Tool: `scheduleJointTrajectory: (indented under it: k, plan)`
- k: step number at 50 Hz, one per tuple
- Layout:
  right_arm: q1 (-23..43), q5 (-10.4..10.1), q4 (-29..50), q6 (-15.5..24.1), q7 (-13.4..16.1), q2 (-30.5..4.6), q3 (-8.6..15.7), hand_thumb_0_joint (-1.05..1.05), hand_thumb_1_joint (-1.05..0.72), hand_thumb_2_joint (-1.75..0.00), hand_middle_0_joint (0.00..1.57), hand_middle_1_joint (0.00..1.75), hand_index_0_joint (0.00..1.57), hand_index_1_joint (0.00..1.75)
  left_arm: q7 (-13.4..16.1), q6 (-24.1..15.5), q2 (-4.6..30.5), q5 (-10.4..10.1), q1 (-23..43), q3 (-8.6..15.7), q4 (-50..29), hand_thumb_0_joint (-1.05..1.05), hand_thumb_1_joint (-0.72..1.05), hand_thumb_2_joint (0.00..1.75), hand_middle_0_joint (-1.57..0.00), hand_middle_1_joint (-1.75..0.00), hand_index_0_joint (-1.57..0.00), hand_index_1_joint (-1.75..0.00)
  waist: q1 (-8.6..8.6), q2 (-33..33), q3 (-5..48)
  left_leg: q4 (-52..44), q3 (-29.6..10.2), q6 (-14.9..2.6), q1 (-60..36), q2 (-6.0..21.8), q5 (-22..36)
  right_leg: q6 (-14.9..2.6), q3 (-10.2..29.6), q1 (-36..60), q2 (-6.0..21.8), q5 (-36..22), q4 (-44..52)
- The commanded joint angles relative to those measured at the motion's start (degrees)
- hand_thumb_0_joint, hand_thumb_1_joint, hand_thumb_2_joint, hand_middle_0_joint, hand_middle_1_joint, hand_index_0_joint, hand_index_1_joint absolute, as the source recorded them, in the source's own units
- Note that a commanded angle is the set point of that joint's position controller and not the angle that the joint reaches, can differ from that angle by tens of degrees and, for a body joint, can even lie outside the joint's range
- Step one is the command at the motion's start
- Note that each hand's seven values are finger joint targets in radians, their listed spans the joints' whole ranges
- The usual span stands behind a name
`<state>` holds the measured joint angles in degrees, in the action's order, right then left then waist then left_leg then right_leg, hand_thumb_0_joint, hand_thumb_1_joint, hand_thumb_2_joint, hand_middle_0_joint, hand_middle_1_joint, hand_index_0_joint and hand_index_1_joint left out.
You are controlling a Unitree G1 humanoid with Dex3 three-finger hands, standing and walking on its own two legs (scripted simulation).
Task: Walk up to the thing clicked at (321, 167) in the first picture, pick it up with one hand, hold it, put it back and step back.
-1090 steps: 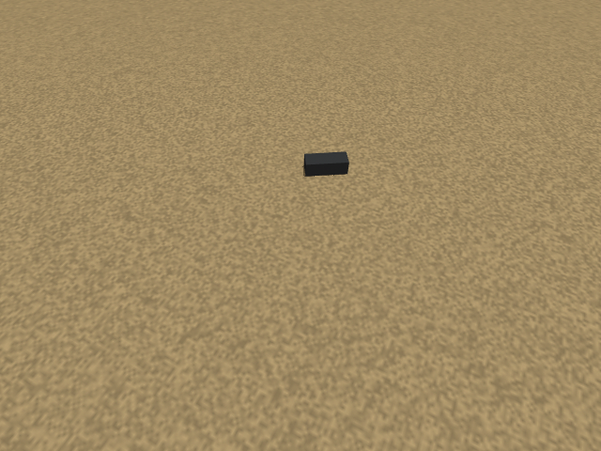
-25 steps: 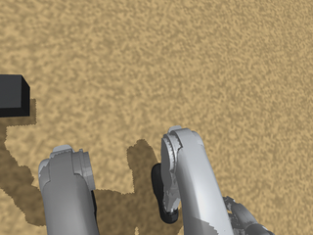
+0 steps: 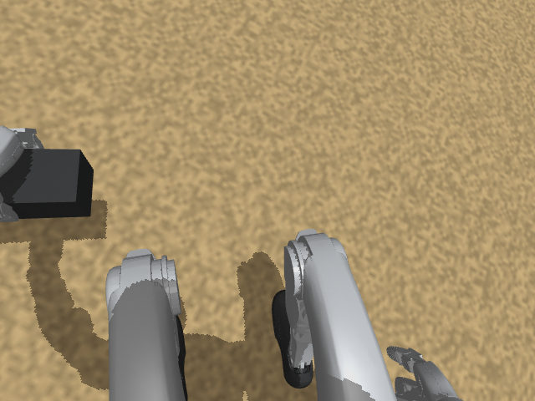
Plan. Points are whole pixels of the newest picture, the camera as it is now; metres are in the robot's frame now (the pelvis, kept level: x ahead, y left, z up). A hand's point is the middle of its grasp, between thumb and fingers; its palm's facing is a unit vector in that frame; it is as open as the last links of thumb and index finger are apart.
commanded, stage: lift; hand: left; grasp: from above
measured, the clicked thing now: (6, 185) +0.43 +0.34 -0.15
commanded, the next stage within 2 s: hold in 1.26 s
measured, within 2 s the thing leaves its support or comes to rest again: neither
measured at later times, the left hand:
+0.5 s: hand out of the picture +0.36 +0.30 +0.08, palm faces -0.44 -0.09 -0.89, open 10.9 cm
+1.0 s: hand out of the picture +0.34 +0.26 +0.22, palm faces -0.46 -0.08 -0.88, open 10.9 cm
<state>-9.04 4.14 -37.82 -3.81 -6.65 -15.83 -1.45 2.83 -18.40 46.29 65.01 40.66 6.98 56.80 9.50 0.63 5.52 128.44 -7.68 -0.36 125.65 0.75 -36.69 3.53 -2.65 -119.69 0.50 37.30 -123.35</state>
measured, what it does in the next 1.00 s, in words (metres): rises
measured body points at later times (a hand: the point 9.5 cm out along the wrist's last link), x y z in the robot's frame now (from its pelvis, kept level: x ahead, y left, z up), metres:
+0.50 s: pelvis +0.01 +0.00 +0.15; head +0.15 +0.04 +0.58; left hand +0.38 +0.30 +0.13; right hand +0.16 -0.26 +0.04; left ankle +0.09 +0.12 -0.35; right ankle +0.11 -0.14 -0.35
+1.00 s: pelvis +0.04 +0.00 +0.30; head +0.11 +0.01 +0.75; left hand +0.36 +0.26 +0.27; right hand +0.16 -0.26 +0.18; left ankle +0.09 +0.12 -0.35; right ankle +0.11 -0.14 -0.35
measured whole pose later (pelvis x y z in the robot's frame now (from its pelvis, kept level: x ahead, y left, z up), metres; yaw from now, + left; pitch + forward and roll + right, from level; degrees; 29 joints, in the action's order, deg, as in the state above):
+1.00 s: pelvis +0.04 +0.00 +0.30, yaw +5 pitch +15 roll -2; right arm -13.6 -2.1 -42.0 1.9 2.6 -14.1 1.7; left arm 5.8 -6.2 26.3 59.3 16.9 -7.5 44.4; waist 3.9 2.2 6.7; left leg 65.4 -0.8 0.5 54.0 2.9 -26.0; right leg 2.0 -0.1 -52.1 0.8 25.4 -62.9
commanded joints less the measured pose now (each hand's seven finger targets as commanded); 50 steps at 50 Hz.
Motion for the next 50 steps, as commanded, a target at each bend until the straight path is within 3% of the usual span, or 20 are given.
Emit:
scheduleJointTrajectory:
  k: [1,3,13,15,17,19,20,21,22,26,35,37,39,44,46,48,49,50]
  plan:
    - [-8.6,-1.2,3.3,0.5,1.8,-13.4,5.5,0.0,-0.9,-0.9,0.2,0.3,0.2,0.3,1.8,0.4,19.8,-3.5,16.7,5.8,-15.8,0.0,0.7,1.02,-1.01,-0.88,-1.03,-0.86,-2.63,17.6,41.0,-21.5,3.0,-1.28,-36.8,-0.3,3.4,-5.29,-3.8,18.2,-2.1,-7.0,15.4]
    - [-8.1,-1.6,3.9,0.7,2.2,-13.2,5.9,0.0,-0.9,-0.9,0.2,0.3,0.2,0.3,1.2,0.8,16.9,-4.5,15.3,4.2,-17.6,0.0,0.7,1.01,-1.0,-0.87,-1.02,-0.85,-2.24,18.0,40.6,-24.2,2.2,-1.13,-38.6,0.0,2.1,-5.19,-3.9,18.6,-2.1,-6.6,16.5]
    - [-6.5,-3.6,4.8,1.4,5.1,-11.4,6.3,0.0,-0.89,-0.9,0.2,0.3,0.2,0.3,-0.6,4.0,14.0,-8.4,7.3,3.7,-30.2,0.0,0.68,0.94,-0.94,-0.88,-0.98,-0.84,-4.11,14.6,41.7,-34.0,2.7,-1.11,-49.9,0.3,5.1,-4.71,-2.4,31.1,-1.9,-8.8,27.1]
    - [-6.3,-3.8,4.7,1.5,5.6,-10.6,6.2,0.0,-0.89,-0.9,0.2,0.3,0.2,0.3,-1.0,4.7,11.3,-8.6,5.0,2.0,-30.7,0.0,0.67,0.92,-0.92,-0.88,-0.97,-0.83,-4.08,14.7,40.3,-36.1,3.2,-1.07,-52.3,0.4,6.2,-4.63,-2.0,33.4,-1.9,-9.5,29.8]
    - [-5.6,-4.3,4.8,1.7,6.2,-10.3,6.1,0.0,-0.89,-0.9,0.2,0.3,0.2,0.3,-0.9,5.6,10.7,-9.2,1.6,2.4,-30.8,0.0,0.66,0.92,-0.91,-0.88,-0.95,-0.83,-4.64,13.1,39.0,-39.1,2.8,-1.0,-54.5,0.5,5.8,-4.55,-2.0,36.3,-2.0,-9.3,32.1]
    - [-5.1,-4.5,4.8,2.0,6.8,-9.8,6.0,0.0,-0.89,-0.89,0.2,0.3,0.2,0.3,-0.9,6.2,8.9,-9.6,2.1,0.8,-33.8,0.0,0.65,0.93,-0.9,-0.89,-0.94,-0.84,-4.22,12.8,38.4,-41.7,3.4,-1.01,-57.3,0.6,5.4,-4.49,-1.5,39.4,-2.0,-9.1,35.8]
    - [-5.0,-4.7,4.7,2.1,7.1,-9.8,6.1,0.0,-0.89,-0.89,0.2,0.3,0.2,0.3,-0.6,6.8,9.1,-9.7,0.2,1.8,-33.4,0.0,0.65,0.94,-0.9,-0.89,-0.95,-0.85,-4.71,12.1,37.5,-43.3,3.3,-1.0,-58.3,0.6,5.4,-4.42,-1.4,40.9,-1.9,-9.1,37.0]
    - [-5.0,-4.8,4.7,2.2,7.4,-9.3,5.9,0.0,-0.89,-0.89,0.2,0.3,0.2,0.3,-0.7,7.1,6.9,-9.6,0.0,-0.1,-34.3,0.0,0.66,0.93,-0.89,-0.91,-0.95,-0.85,-3.97,12.5,36.7,-44.7,3.6,-0.94,-59.2,0.6,4.9,-4.37,-1.2,41.9,-2.0,-8.7,38.8]
    - [-4.4,-5.1,4.7,2.4,7.7,-9.3,5.8,0.0,-0.89,-0.89,0.2,0.3,0.2,0.3,-0.4,7.4,7.5,-9.8,-1.5,0.6,-34.4,0.0,0.66,0.94,-0.88,-0.92,-0.94,-0.86,-4.83,11.9,36.2,-46.2,3.9,-0.95,-60.4,0.5,4.9,-4.41,-0.9,44.4,-2.0,-8.7,40.3]
    - [-3.5,-5.6,4.5,3.2,8.8,-8.4,5.5,0.0,-0.89,-0.89,0.2,0.3,0.2,0.3,0.4,8.9,4.8,-9.9,-4.9,-0.7,-34.3,0.0,0.69,0.98,-0.91,-0.94,-0.96,-0.89,-4.83,9.6,31.8,-52.0,3.8,-0.81,-64.5,0.6,4.0,-4.31,-0.3,50.2,-2.0,-7.8,46.4]
    - [-3.8,-6.3,2.8,5.6,10.1,-7.4,5.3,0.0,-0.89,-0.9,0.2,0.3,0.2,0.3,3.0,10.4,-2.1,-8.1,-5.2,-5.6,-28.9,0.0,0.7,0.91,-0.91,-0.92,-0.97,-0.86,-4.72,7.7,23.1,-64.7,3.6,-0.3,-74.0,0.7,3.4,-4.37,0.9,60.2,-2.4,-7.9,58.4]
    - [-4.3,-6.4,2.4,6.1,10.1,-7.3,5.3,0.0,-0.89,-0.9,0.2,0.3,0.2,0.3,3.6,10.7,-2.0,-7.7,-5.8,-5.4,-26.5,0.0,0.69,0.92,-0.91,-0.92,-0.97,-0.86,-4.86,6.6,22.3,-66.3,4.2,-0.21,-75.7,0.4,5.1,-4.39,1.4,63.3,-2.5,-8.6,61.2]
    - [-4.5,-6.4,2.1,6.6,10.2,-7.1,5.7,0.0,-0.89,-0.9,0.2,0.3,0.2,0.3,4.1,10.9,-3.3,-7.2,-5.1,-6.4,-27.1,0.0,0.68,0.93,-0.91,-0.92,-0.96,-0.87,-5.21,7.2,23.3,-67.8,5.1,-0.01,-78.9,0.1,7.6,-4.52,2.0,66.1,-2.4,-10.1,63.7]
    - [-5.1,-6.6,1.7,7.3,10.2,-6.8,5.7,0.0,-0.89,-0.9,0.2,0.3,0.2,0.3,5.3,11.5,-5.9,-6.7,-5.8,-8.4,-23.5,0.0,0.68,0.94,-0.91,-0.92,-0.96,-0.87,-5.64,5.3,19.9,-72.6,6.0,0.12,-83.2,-0.4,10.0,-4.33,2.0,71.4,-2.6,-12.1,68.8]
    - [-5.4,-6.5,1.3,7.6,10.1,-7.0,6.0,0.0,-0.89,-0.9,0.2,0.3,0.2,0.3,5.9,11.8,-4.9,-6.5,-5.2,-7.3,-23.9,0.0,0.67,0.93,-0.9,-0.92,-0.96,-0.86,-6.24,6.4,20.8,-74.6,5.8,0.47,-86.6,-0.1,12.8,-4.3,1.9,73.6,-2.6,-14.6,70.0]
    - [-5.7,-6.6,1.2,7.6,10.1,-6.7,5.9,0.0,-0.89,-0.9,0.2,0.3,0.2,0.3,6.2,12.2,-6.4,-6.2,-5.0,-9.1,-23.6,0.0,0.67,0.93,-0.91,-0.91,-0.96,-0.86,-6.05,5.3,19.9,-75.9,6.2,0.42,-88.1,-0.4,15.4,-4.27,2.0,75.9,-2.6,-16.8,71.9]
    - [-5.9,-6.5,1.1,7.6,10.1,-6.8,6.1,0.0,-0.89,-0.9,0.2,0.3,0.2,0.3,6.4,12.4,-5.7,-6.4,-5.0,-8.0,-23.6,0.0,0.67,0.92,-0.91,-0.91,-0.96,-0.86,-6.23,4.9,20.2,-76.4,6.6,0.39,-89.1,-0.5,16.9,-4.14,2.3,77.7,-2.6,-18.1,72.9]
    - [-5.8,-6.5,0.9,7.7,10.0,-6.6,6.0,0.0,-0.89,-0.9,0.2,0.3,0.2,0.3,6.5,12.6,-6.4,-6.6,-4.5,-8.8,-23.1,0.0,0.67,0.93,-0.92,-0.9,-0.96,-0.85,-6.09,4.3,20.0,-76.9,6.6,0.38,-90.1,-0.5,18.4,-4.04,2.3,78.9,-2.5,-19.4,73.6]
